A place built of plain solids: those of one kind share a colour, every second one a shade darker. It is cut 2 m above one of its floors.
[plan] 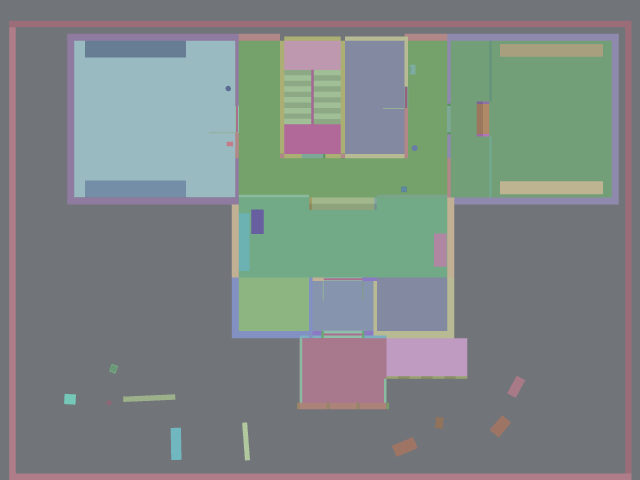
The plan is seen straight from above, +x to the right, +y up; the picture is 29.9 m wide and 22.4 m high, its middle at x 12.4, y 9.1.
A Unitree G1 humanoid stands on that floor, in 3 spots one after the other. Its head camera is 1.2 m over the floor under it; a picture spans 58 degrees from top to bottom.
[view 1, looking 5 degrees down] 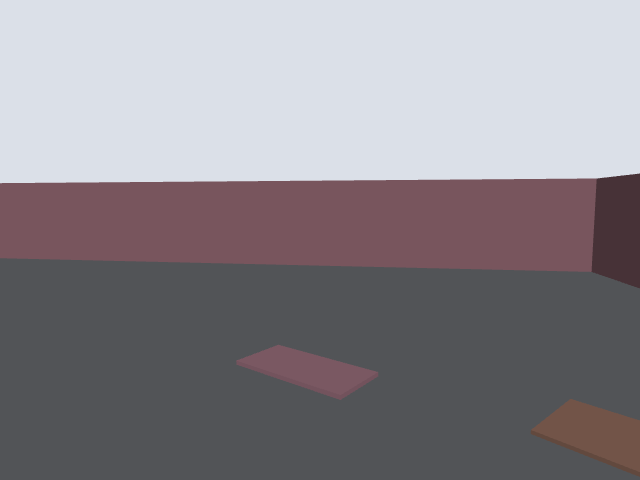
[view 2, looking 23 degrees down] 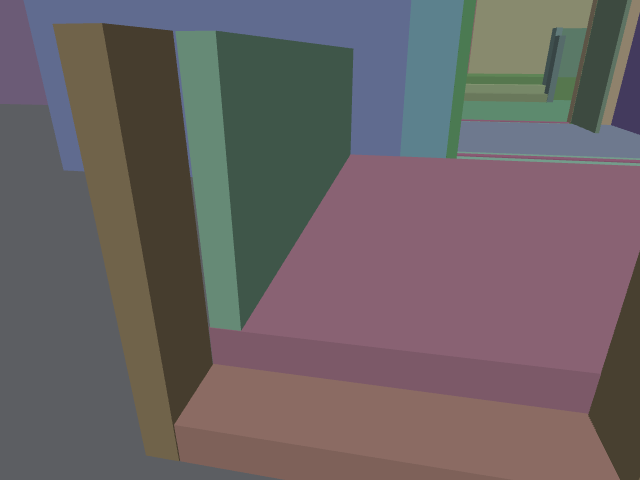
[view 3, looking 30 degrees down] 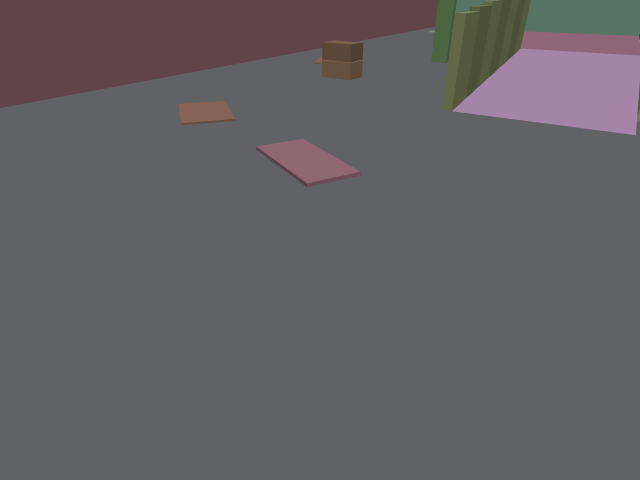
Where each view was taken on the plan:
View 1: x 18.60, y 1.67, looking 9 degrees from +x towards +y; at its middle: far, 8.17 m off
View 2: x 12.08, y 0.31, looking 101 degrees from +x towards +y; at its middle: floor_porch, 2.27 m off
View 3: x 24.32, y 4.12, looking -148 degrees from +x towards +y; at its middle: ground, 2.40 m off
